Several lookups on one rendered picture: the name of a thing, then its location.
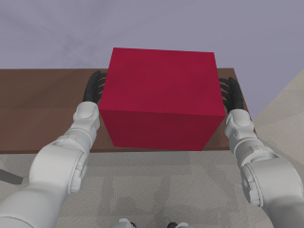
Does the robot right upper arm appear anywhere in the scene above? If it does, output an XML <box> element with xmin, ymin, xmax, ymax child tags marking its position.
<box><xmin>240</xmin><ymin>157</ymin><xmax>304</xmax><ymax>228</ymax></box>

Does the right robot hand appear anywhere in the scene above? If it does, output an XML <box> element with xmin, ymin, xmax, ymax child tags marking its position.
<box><xmin>218</xmin><ymin>77</ymin><xmax>244</xmax><ymax>114</ymax></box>

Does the robot left upper arm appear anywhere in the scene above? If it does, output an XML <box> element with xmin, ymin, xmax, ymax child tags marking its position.
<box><xmin>0</xmin><ymin>144</ymin><xmax>88</xmax><ymax>228</ymax></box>

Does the table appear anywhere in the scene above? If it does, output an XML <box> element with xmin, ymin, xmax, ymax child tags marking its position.
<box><xmin>0</xmin><ymin>67</ymin><xmax>257</xmax><ymax>185</ymax></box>

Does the robot left shin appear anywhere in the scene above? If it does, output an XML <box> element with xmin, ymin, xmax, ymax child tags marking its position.
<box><xmin>119</xmin><ymin>218</ymin><xmax>131</xmax><ymax>224</ymax></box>

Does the robot right forearm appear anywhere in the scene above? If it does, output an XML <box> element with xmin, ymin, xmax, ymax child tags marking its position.
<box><xmin>224</xmin><ymin>108</ymin><xmax>304</xmax><ymax>197</ymax></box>

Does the robot left forearm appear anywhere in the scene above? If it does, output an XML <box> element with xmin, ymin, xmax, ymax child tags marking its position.
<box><xmin>28</xmin><ymin>101</ymin><xmax>100</xmax><ymax>183</ymax></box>

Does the carton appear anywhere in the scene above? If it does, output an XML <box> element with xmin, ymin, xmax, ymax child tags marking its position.
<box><xmin>99</xmin><ymin>47</ymin><xmax>226</xmax><ymax>151</ymax></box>

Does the left robot hand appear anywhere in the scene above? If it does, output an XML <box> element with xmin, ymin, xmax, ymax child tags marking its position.
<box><xmin>83</xmin><ymin>70</ymin><xmax>107</xmax><ymax>104</ymax></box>

